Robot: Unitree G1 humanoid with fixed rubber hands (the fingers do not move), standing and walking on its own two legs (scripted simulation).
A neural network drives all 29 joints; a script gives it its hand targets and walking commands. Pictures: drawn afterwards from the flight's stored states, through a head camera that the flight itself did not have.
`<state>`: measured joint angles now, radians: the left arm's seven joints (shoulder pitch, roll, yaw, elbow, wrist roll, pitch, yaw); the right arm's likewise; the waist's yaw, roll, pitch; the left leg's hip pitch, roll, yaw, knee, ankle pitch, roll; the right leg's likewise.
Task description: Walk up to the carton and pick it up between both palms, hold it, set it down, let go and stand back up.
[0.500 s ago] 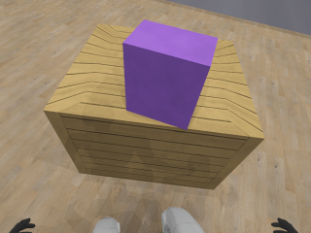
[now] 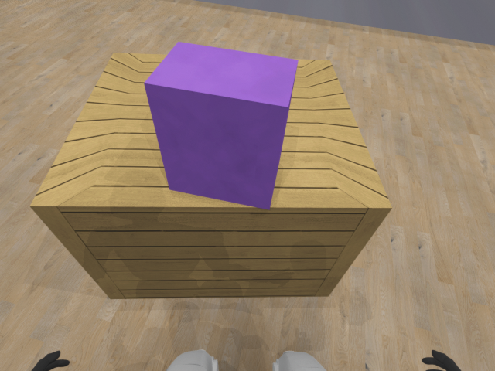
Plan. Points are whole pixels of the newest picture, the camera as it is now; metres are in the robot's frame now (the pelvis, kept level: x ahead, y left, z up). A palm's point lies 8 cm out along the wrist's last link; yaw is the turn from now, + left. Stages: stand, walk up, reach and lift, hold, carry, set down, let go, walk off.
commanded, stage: walk up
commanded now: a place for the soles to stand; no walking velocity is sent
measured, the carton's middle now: (227, 131) +0.58 +0.07 +0.04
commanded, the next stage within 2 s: none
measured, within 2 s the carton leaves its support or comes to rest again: neither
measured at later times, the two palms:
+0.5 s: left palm (82, 368) +0.13 +0.26 -0.06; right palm out of the picture +0.11 -0.37 -0.07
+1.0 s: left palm (101, 321) +0.19 +0.25 -0.05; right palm out of the picture +0.12 -0.36 -0.05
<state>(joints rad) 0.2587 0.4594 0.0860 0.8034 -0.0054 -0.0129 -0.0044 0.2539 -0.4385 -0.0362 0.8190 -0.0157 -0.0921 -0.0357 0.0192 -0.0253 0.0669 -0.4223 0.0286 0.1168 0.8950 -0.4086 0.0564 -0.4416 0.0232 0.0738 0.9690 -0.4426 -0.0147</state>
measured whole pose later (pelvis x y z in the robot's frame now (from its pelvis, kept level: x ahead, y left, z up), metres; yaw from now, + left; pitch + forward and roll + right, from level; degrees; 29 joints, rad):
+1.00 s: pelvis +0.04 -0.04 +0.05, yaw -1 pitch -2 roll +0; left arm 0.01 0.37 0.02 1.02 0.00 -0.04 0.01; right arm 0.10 -0.39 -0.01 1.04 0.00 -0.03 0.01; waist -0.03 -0.02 0.04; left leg -0.18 0.03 0.05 0.47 -0.25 -0.01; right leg -0.20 0.00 0.03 0.48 -0.24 0.01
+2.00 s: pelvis +0.19 +0.06 +0.03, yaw -1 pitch -1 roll -1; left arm 0.05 0.37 0.04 0.90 0.00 -0.02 0.00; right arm 0.09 -0.41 -0.01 0.92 0.00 -0.04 -0.02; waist 0.00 -0.02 0.13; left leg -0.21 0.03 0.01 0.66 -0.43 -0.02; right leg -0.34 0.04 -0.02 0.65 -0.29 -0.03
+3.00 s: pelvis +0.16 +0.06 +0.05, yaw +1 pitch -2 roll +0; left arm 0.07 0.35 0.06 1.04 0.00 0.01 -0.02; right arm 0.13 -0.40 0.00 1.09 -0.02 -0.03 -0.01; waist 0.01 0.00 0.05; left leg -0.11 0.01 0.00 0.40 -0.25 -0.01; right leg -0.22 0.02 -0.02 0.38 -0.12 -0.02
